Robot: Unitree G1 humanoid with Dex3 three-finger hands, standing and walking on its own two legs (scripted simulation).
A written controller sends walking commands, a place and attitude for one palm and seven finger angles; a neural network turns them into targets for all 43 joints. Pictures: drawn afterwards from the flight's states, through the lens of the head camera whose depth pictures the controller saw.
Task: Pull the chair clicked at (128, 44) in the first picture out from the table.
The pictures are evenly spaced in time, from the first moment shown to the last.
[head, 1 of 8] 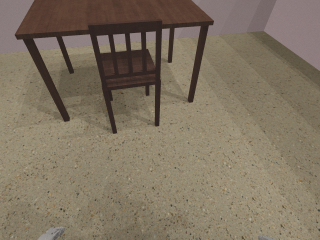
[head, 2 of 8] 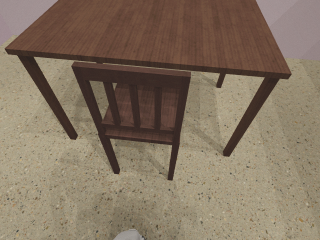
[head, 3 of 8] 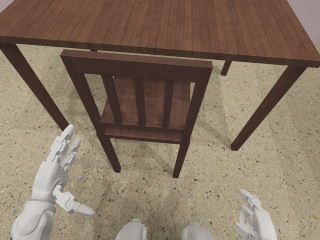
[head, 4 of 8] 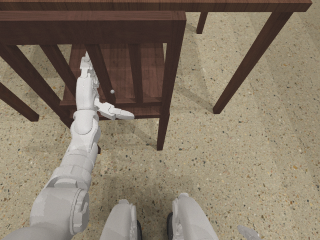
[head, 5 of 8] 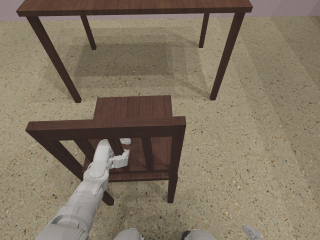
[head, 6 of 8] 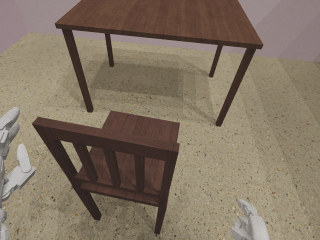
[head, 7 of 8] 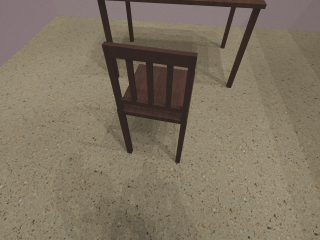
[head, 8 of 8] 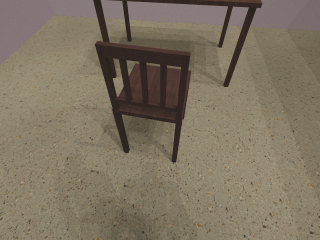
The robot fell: no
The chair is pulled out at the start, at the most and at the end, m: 0.00 0.63 0.62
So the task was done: yes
